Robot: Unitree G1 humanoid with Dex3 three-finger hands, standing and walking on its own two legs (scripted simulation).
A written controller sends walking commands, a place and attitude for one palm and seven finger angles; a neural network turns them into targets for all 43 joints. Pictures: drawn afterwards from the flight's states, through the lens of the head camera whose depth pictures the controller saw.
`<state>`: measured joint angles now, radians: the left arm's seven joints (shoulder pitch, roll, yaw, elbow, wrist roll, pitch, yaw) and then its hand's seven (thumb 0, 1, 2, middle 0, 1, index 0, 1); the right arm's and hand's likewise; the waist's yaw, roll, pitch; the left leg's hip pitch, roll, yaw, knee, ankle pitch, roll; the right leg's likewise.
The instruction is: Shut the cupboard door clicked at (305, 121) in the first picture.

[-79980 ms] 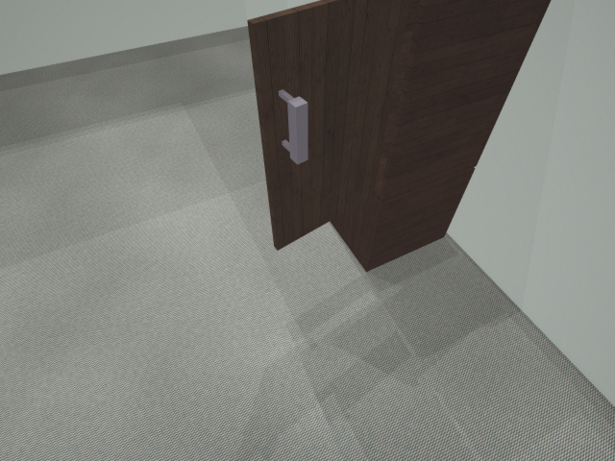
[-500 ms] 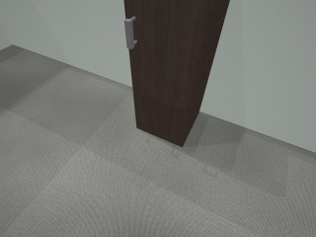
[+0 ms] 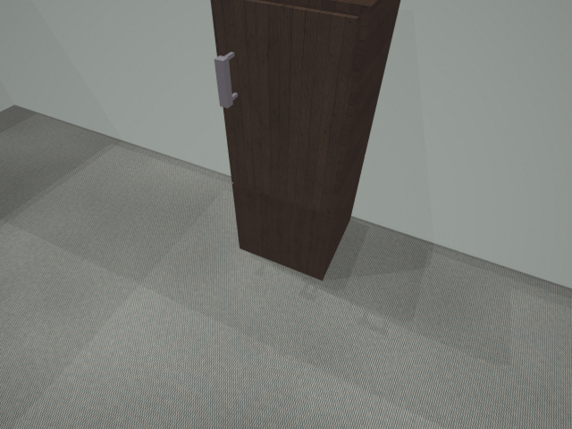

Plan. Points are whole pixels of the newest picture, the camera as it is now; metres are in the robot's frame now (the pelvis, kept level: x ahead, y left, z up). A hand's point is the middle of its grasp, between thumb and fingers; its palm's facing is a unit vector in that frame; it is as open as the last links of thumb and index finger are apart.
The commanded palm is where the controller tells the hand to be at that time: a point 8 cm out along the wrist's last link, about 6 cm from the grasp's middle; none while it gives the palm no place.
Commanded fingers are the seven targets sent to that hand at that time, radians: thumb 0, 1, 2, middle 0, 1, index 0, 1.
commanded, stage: let the arm hang, fingers relaxed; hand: left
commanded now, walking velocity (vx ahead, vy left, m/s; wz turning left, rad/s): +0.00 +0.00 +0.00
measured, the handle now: (228, 79) +0.94 +0.20 +0.06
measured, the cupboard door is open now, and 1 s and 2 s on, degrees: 0 0 0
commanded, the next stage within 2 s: look to check the result in 0.06 s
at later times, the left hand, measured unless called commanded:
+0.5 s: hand out of the picture -0.03 +0.15 -0.17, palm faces +0.04 -0.98 -0.18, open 7.4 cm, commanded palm none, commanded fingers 0.00 0.90 0.90 -0.20 -0.30 -0.20 -0.30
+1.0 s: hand out of the picture +0.01 +0.14 -0.17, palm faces +0.03 -0.99 -0.17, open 7.4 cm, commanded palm none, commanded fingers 0.00 0.90 0.90 -0.20 -0.30 -0.20 -0.30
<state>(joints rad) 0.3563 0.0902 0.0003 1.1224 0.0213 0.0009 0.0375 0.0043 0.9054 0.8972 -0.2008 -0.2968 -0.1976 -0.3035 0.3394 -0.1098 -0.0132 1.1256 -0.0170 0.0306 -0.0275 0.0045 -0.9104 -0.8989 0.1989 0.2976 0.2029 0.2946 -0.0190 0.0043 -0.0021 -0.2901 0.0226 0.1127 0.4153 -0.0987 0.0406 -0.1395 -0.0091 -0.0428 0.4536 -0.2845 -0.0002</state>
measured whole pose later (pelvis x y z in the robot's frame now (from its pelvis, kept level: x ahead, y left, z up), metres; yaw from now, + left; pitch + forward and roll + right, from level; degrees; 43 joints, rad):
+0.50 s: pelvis +0.02 -0.01 +0.00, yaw +0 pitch -2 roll +0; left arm 0.37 0.11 0.01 1.15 0.02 0.00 0.04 0.01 0.91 0.90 -0.20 -0.30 -0.20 -0.30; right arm 0.30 -0.12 -0.01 1.13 -0.01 0.03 -0.03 0.01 -0.91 -0.90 0.20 0.30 0.20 0.29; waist -0.01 0.01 0.03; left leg -0.26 0.02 0.11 0.40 -0.12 0.03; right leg -0.11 -0.01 -0.04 0.42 -0.29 -0.01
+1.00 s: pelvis +0.04 -0.02 +0.00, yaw +0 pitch -1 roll +0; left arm 0.33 0.11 0.00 1.14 0.02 -0.01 0.04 0.00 0.91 0.90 -0.20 -0.30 -0.20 -0.30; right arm 0.28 -0.13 0.00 1.14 -0.01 0.02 -0.04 0.01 -0.91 -0.90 0.20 0.30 0.20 0.29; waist -0.01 0.00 0.05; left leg -0.23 0.03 0.11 0.40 -0.15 0.01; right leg -0.05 0.00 -0.04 0.38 -0.31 -0.02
